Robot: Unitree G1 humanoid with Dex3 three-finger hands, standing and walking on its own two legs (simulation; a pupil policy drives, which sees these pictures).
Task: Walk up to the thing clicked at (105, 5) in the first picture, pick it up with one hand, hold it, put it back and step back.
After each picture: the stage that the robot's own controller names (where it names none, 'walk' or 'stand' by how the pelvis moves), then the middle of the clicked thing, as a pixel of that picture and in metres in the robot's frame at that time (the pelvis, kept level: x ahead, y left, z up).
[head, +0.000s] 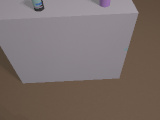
stand; out of the picture +0.99 -0.12 +0.07
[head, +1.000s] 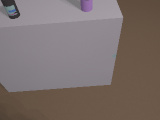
walk; out of the picture +0.88 +0.03 +0.10
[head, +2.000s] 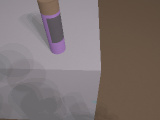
walk; (53, 27) +0.54 +0.18 +0.08
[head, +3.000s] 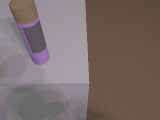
stand; (33, 35) +0.47 +0.20 +0.10
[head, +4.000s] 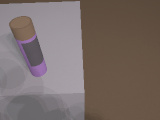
stand; (31, 50) +0.46 +0.22 +0.07
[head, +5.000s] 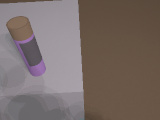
stand; (29, 50) +0.46 +0.23 +0.07
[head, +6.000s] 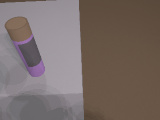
stand; (28, 50) +0.45 +0.23 +0.07
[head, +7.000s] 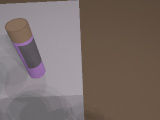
stand; (28, 52) +0.44 +0.23 +0.07
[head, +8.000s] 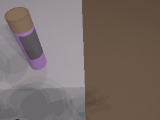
rise first; (29, 43) +0.46 +0.22 +0.07
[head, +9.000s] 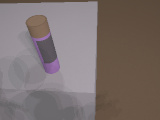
rise first; (45, 47) +0.46 +0.21 +0.07
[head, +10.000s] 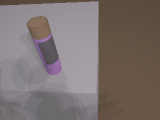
go down; (47, 49) +0.46 +0.20 +0.07
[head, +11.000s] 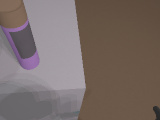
go down; (21, 39) +0.44 +0.18 +0.10
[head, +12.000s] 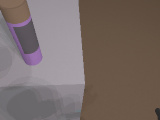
approach; (24, 35) +0.47 +0.19 +0.10
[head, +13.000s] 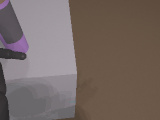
close; (4, 22) +0.48 +0.21 +0.14
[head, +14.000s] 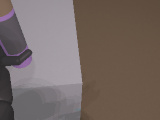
lift; (9, 33) +0.45 +0.21 +0.14
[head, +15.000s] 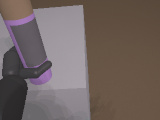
lift; (28, 43) +0.34 +0.16 +0.24
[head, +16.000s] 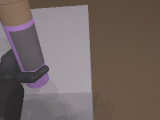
hold; (26, 47) +0.34 +0.17 +0.22
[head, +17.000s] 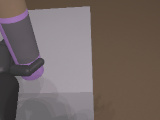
hold; (20, 39) +0.33 +0.18 +0.26
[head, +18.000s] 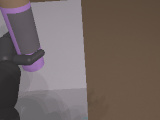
crouch; (23, 31) +0.39 +0.17 +0.23
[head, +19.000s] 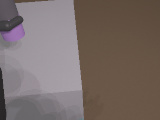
lower; out of the picture +0.48 +0.21 +0.28
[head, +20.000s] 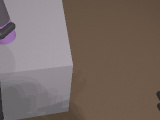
lower; out of the picture +0.52 +0.21 +0.15
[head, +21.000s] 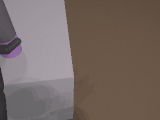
lower; out of the picture +0.48 +0.22 +0.14
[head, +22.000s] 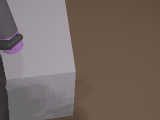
lower; out of the picture +0.49 +0.21 +0.14
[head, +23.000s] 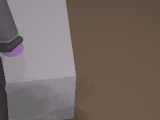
lower; out of the picture +0.49 +0.21 +0.14
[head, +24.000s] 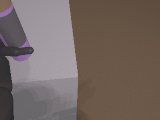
open; (9, 27) +0.47 +0.20 +0.13
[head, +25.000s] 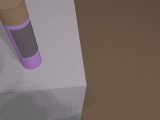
sink last; (23, 38) +0.45 +0.18 +0.12
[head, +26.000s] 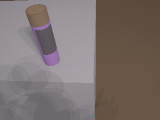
stand; (45, 38) +0.49 +0.20 +0.11
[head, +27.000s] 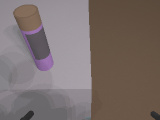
stand; (37, 42) +0.45 +0.19 +0.11
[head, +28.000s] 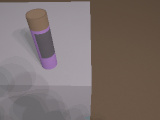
stand; (43, 42) +0.49 +0.19 +0.09
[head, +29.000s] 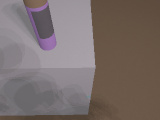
walk; (41, 20) +0.51 +0.16 +0.10
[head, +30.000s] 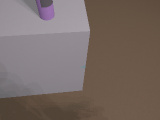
walk; out of the picture +0.67 +0.20 +0.09
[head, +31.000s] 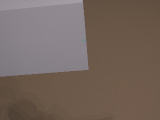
walk; out of the picture +0.98 +0.25 +0.09
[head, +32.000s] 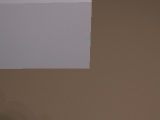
stand; out of the picture +1.10 +0.15 +0.08
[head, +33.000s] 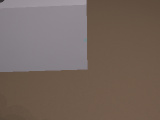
stand; out of the picture +1.11 +0.18 +0.07
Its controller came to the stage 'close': yes
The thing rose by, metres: 0.20
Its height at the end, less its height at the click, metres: +0.00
